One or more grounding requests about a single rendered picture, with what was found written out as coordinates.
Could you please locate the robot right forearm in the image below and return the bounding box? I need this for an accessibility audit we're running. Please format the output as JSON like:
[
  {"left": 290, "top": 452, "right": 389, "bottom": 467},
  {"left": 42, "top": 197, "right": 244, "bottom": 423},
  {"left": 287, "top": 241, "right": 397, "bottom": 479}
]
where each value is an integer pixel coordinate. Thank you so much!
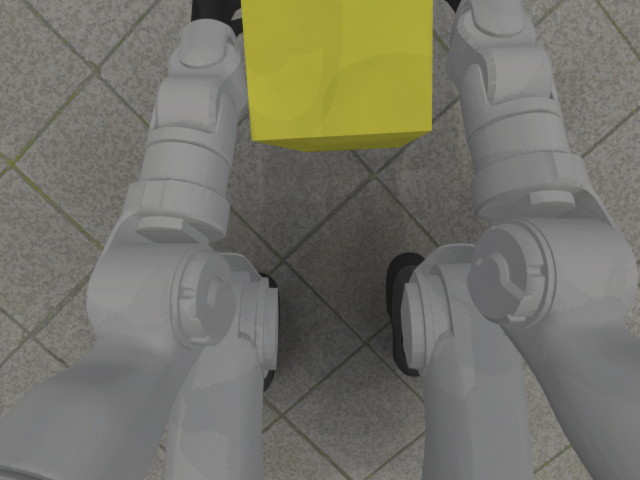
[{"left": 445, "top": 0, "right": 623, "bottom": 236}]

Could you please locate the robot left forearm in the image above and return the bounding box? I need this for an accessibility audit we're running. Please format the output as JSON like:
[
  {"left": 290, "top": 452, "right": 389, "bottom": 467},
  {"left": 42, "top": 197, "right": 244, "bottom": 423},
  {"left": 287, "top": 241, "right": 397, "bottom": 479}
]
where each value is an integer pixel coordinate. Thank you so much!
[{"left": 86, "top": 19, "right": 248, "bottom": 322}]

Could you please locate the right robot foot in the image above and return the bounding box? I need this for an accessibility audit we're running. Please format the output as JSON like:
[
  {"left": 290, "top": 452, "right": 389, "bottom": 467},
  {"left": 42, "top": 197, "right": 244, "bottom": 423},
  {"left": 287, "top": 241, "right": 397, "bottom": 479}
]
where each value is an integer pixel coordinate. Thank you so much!
[{"left": 386, "top": 252, "right": 425, "bottom": 377}]

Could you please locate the carton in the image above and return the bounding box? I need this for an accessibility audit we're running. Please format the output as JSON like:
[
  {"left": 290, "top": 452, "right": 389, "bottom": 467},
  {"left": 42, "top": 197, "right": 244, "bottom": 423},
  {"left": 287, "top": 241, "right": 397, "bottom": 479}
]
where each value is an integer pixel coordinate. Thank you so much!
[{"left": 241, "top": 0, "right": 433, "bottom": 152}]

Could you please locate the robot left upper arm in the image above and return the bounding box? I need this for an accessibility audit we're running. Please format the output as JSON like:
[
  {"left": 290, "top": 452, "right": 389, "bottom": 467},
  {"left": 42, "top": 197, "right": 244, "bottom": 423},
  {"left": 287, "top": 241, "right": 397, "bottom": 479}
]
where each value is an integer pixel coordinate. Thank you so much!
[{"left": 0, "top": 243, "right": 236, "bottom": 480}]

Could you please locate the robot left thigh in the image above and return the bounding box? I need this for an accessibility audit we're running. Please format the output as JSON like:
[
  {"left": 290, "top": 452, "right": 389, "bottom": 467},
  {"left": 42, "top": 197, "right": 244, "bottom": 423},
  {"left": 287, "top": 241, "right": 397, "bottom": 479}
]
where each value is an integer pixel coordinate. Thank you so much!
[{"left": 164, "top": 271, "right": 279, "bottom": 480}]

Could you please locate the robot left hand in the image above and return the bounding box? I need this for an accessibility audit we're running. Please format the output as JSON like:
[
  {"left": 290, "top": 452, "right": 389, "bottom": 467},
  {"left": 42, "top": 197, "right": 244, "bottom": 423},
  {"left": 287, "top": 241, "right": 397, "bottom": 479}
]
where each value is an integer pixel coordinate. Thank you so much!
[{"left": 191, "top": 0, "right": 243, "bottom": 38}]

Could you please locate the robot right upper arm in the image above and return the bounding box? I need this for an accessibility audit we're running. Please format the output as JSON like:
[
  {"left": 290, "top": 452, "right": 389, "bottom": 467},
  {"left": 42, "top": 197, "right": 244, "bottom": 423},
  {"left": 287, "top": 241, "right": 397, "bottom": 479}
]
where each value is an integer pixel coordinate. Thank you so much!
[{"left": 467, "top": 218, "right": 640, "bottom": 480}]

